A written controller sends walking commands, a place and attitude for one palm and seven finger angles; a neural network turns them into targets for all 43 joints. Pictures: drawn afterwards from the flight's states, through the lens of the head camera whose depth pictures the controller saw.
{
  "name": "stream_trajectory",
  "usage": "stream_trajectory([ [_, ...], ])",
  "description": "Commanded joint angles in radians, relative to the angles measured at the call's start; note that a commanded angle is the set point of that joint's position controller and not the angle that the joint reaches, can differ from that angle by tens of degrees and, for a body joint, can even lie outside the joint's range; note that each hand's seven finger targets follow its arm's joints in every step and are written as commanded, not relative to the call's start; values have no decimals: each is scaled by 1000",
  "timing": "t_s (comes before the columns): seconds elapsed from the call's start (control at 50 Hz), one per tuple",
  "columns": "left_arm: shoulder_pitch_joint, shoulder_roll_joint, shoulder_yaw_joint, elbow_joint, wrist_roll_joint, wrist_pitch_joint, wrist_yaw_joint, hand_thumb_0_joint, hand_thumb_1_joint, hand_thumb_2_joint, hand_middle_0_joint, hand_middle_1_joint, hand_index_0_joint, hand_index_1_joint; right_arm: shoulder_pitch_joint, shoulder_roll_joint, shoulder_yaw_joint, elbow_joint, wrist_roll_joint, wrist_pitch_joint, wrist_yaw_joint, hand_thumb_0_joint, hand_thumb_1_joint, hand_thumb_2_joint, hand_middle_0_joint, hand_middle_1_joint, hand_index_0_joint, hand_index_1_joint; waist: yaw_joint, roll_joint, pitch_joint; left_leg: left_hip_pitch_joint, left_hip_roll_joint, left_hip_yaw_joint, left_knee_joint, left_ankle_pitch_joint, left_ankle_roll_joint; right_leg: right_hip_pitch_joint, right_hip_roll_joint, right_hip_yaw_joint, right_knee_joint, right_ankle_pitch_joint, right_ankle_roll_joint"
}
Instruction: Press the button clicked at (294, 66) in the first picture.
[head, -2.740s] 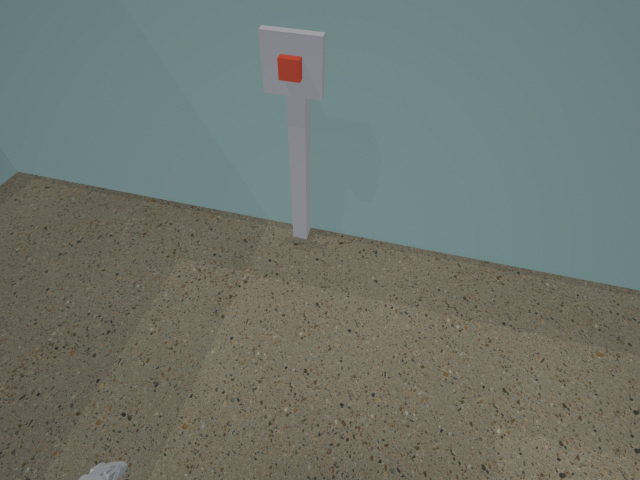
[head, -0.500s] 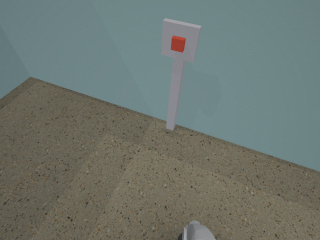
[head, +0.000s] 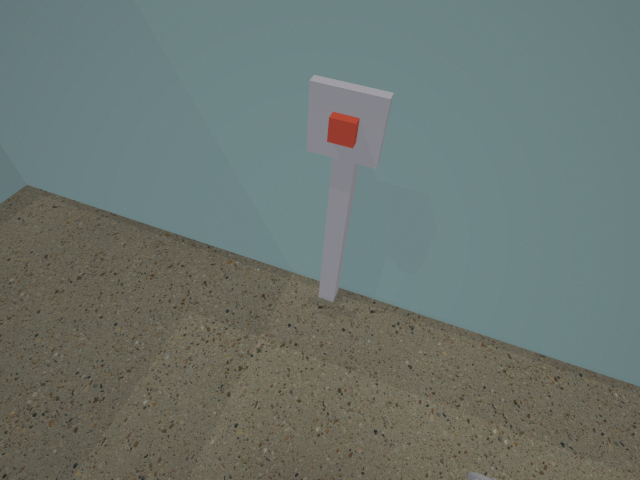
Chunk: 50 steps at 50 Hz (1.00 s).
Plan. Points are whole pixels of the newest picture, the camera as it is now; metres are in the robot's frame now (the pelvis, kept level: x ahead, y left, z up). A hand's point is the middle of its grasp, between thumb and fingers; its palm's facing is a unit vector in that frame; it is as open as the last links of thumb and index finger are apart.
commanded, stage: turn to face it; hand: left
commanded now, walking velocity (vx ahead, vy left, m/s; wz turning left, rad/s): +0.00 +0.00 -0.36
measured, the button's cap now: (343, 129) +0.82 +0.02 +0.00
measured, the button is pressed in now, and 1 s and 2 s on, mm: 0 0 0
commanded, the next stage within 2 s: take the last steps up to it in 0.24 s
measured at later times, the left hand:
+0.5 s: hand out of the picture +0.12 +0.14 -0.15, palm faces -0.13 -0.97 -0.22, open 7.3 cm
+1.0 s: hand (239, 410) +0.25 +0.14 -0.16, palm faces -0.21 -0.96 -0.15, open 7.3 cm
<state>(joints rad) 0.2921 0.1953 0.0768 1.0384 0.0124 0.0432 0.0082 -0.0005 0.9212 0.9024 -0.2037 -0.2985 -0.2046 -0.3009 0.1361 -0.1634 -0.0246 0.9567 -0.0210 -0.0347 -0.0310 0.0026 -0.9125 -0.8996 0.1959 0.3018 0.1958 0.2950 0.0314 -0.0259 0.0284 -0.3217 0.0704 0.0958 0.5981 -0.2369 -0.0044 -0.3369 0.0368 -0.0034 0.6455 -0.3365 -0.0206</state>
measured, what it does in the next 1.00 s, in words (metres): walks ahead: right foot, then left foot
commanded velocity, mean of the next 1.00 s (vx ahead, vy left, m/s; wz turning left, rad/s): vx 0.19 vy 0.01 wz -0.12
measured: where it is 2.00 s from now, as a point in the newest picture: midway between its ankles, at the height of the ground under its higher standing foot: outside the picture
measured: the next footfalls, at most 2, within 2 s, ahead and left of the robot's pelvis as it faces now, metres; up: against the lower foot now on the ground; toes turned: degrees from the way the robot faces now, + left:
right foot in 0.30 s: +0.05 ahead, -0.13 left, +0.00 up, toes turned -13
left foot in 0.70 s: +0.14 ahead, +0.08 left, +0.00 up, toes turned -4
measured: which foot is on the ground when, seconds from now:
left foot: down 0.00-0.30, up 0.32-0.68, down 0.70-1.00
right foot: up 0.00-0.28, down 0.30-0.70, up 0.72-1.00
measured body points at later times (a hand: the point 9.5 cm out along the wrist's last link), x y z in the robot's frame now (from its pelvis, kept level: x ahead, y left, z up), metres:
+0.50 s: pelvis +0.03 -0.03 +0.01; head +0.05 -0.05 +0.46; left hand +0.13 +0.19 -0.13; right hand +0.01 -0.28 -0.15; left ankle +0.04 +0.10 -0.67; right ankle +0.01 -0.12 -0.73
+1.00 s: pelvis +0.16 -0.02 +0.02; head +0.18 -0.01 +0.47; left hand +0.26 +0.19 -0.14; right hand +0.03 -0.19 -0.13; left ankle +0.10 +0.09 -0.73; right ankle +0.18 -0.17 -0.67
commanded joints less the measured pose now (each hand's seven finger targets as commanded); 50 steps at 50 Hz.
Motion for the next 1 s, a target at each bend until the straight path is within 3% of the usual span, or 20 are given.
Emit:
stream_trajectory([
  [0.0,-27,91,30,-107,14,-16,-15,0,900,900,-200,-300,-200,-300,91,-188,-42,-34,-9,10,-13,0,-900,-900,200,300,200,300,-33,183,41,76,330,-324,-387,-4,155,-211,-57,18,419,-157,35],
  [0.06,27,65,24,-85,8,-8,-19,0,900,900,-200,-300,-200,-300,41,-152,-33,-48,-5,5,-12,0,-900,-900,200,300,200,300,-6,177,-3,112,243,-103,-322,253,127,-178,-78,-11,452,-74,55],
  [0.16,-35,32,6,-116,7,-11,-13,0,900,900,-200,-300,-200,-300,119,-175,-58,-9,-10,16,-6,0,-900,-900,200,300,200,300,-54,191,-44,214,271,-54,-250,412,151,-91,-82,-71,175,-122,58],
  [0.24,33,57,8,-99,10,-30,-11,0,900,900,-200,-300,-200,-300,104,-191,-68,3,-1,32,4,0,-900,-900,200,300,200,300,-17,160,-68,129,221,3,-102,298,74,131,-55,-98,-165,125,36],
  [0.26,70,111,17,-89,15,-41,-4,0,900,900,-200,-300,-200,-300,108,-158,-64,-2,6,31,9,0,-900,-900,200,300,200,300,0,40,-89,44,170,58,26,162,15,239,-149,20,-258,297,8],
  [0.28,85,211,32,-81,20,-52,7,0,900,900,-200,-300,-200,-300,91,-83,-46,-37,11,31,14,0,-900,-900,200,300,200,300,5,-223,-79,-181,50,121,186,-220,-43,341,-372,288,-297,604,-83],
  [0.3,131,212,24,-76,7,-47,9,0,900,900,-200,-300,-200,-300,27,-88,-40,-51,10,46,4,0,-900,-900,200,300,200,300,47,-160,-85,-170,29,-2,312,-366,-43,271,-423,297,-292,737,-169],
  [0.34,49,162,17,-71,9,-51,20,0,900,900,-200,-300,-200,-300,47,-95,-38,-26,7,59,-1,0,-900,-900,200,300,200,300,4,-239,-70,-200,36,-72,434,-296,-38,235,-358,283,-315,585,-185],
  [0.38,-2,132,9,-84,10,-55,17,0,900,900,-200,-300,-200,-300,80,-99,-38,11,-3,49,12,0,-900,-900,200,300,200,300,-17,-124,-43,-210,36,-58,450,-199,-48,229,-298,206,-334,422,-164],
  [0.52,46,152,11,-40,14,-77,6,0,900,900,-200,-300,-200,-300,67,-83,-37,13,-6,23,38,0,-900,-900,200,300,200,300,11,-86,38,-165,28,-19,208,-172,-31,201,-309,250,-444,-29,-189],
  [0.58,36,160,14,-30,14,-79,3,0,900,900,-200,-300,-200,-300,100,-72,-36,18,-3,13,40,0,-900,-900,200,300,200,300,-5,-81,52,-70,15,-13,79,-164,-16,154,-302,247,-443,-84,-180],
  [0.64,1,136,11,-20,4,-72,-5,0,900,900,-200,-300,-200,-300,235,-69,-30,72,-1,-3,31,0,-900,-900,200,300,200,300,-61,-25,47,204,-19,35,-134,-55,-9,-2,-204,149,-339,-165,-113],
  [0.66,-1,98,4,-27,2,-68,-10,0,900,900,-200,-300,-200,-300,295,-106,-35,95,-3,-10,22,0,-900,-900,200,300,200,300,-85,90,50,300,41,-67,-206,-145,16,-114,-145,103,-222,-184,-81],
  [0.68,-24,41,-6,-53,-1,-67,-17,0,900,900,-200,-300,-200,-300,381,-182,-50,111,-15,-12,14,0,-900,-900,200,300,200,300,-120,296,73,344,229,-329,-348,-327,93,-253,-38,-22,29,-169,-36],
  [0.7,-81,40,-9,-86,6,-74,-17,0,900,900,-200,-300,-200,-300,443,-223,-60,118,-17,-11,10,0,-900,-900,200,300,200,300,-144,367,76,321,358,-538,-478,-427,169,-329,-11,-78,260,-220,-20],
  [0.74,-124,67,-2,-82,14,-75,-24,0,900,900,-200,-300,-200,-300,375,-158,-38,106,-6,-17,2,0,-900,-900,200,300,200,300,-109,181,125,228,346,-495,-488,-378,200,-367,-99,5,469,-118,-28],
  [0.76,-106,52,-2,-66,17,-76,-31,0,900,900,-200,-300,-200,-300,325,-131,-32,95,-6,-25,1,0,-900,-900,200,300,200,300,-85,124,128,207,305,-396,-487,-295,181,-351,-121,9,477,-56,-19],
  [0.82,-43,20,-8,-32,16,-68,-33,0,900,900,-200,-300,-200,-300,304,-100,-20,109,1,-46,-4,0,-900,-900,200,300,200,300,-42,121,63,253,211,-187,-447,56,152,-297,-132,-28,422,59,13],
  [0.88,-76,5,-13,-37,14,-63,-30,0,900,900,-200,-300,-200,-300,351,-85,-19,144,4,-52,-7,0,-900,-900,200,300,200,300,-46,125,63,301,199,-112,-418,294,158,-300,-141,-58,338,87,32],
  [0.98,-191,-14,-21,-71,12,-67,-28,0,900,900,-200,-300,-200,-300,400,-79,-26,184,-5,-41,-4,0,-900,-900,200,300,200,300,-80,148,101,288,200,-70,-372,374,154,-227,-127,-109,106,90,20],
])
